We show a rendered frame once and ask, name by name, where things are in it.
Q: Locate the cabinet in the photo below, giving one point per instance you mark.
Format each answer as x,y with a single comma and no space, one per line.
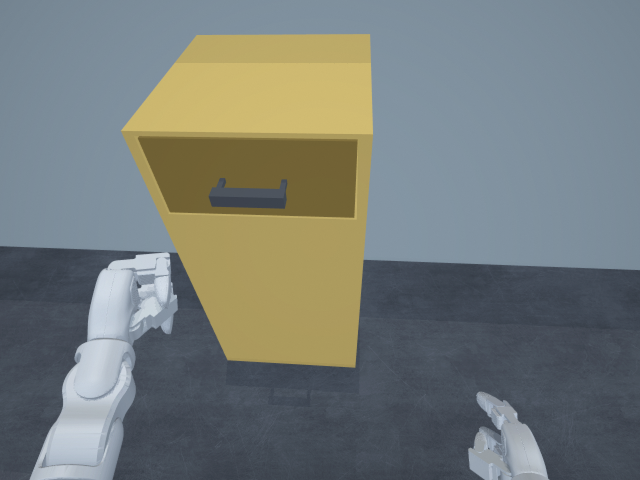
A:
276,289

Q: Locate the handle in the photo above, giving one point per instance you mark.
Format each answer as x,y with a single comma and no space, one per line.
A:
248,197

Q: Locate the right robot hand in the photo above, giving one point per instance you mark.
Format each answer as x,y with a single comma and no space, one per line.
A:
513,453

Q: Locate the drawer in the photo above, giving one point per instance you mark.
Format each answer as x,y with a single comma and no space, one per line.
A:
320,173

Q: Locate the left robot hand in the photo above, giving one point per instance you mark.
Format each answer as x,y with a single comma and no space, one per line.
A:
116,297

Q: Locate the robot left forearm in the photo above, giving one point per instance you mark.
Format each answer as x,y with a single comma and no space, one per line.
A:
85,441

